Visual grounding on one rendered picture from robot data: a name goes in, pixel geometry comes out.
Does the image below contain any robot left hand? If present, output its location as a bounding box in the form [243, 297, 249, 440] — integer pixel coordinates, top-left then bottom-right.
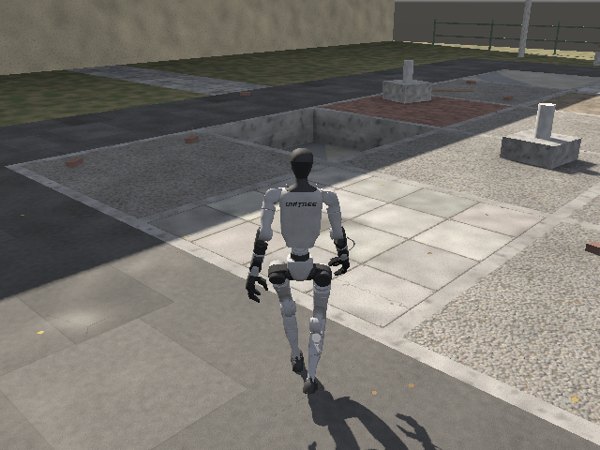
[246, 274, 268, 303]

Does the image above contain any right robot upper arm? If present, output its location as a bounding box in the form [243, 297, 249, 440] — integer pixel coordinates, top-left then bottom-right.
[321, 188, 344, 240]

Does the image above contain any robot left forearm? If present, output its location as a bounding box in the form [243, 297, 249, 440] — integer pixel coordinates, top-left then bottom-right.
[248, 227, 268, 277]

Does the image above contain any robot right forearm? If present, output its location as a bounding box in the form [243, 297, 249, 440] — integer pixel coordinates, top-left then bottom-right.
[334, 226, 349, 261]

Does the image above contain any robot right hand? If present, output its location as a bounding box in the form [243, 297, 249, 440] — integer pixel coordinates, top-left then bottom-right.
[328, 257, 350, 276]

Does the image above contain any robot right shin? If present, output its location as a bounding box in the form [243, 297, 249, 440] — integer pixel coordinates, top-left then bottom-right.
[307, 319, 326, 382]

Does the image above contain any left robot upper arm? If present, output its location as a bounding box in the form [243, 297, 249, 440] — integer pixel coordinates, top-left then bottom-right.
[258, 187, 282, 242]

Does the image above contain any humanoid robot torso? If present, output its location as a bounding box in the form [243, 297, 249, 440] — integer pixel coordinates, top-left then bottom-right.
[279, 184, 323, 281]

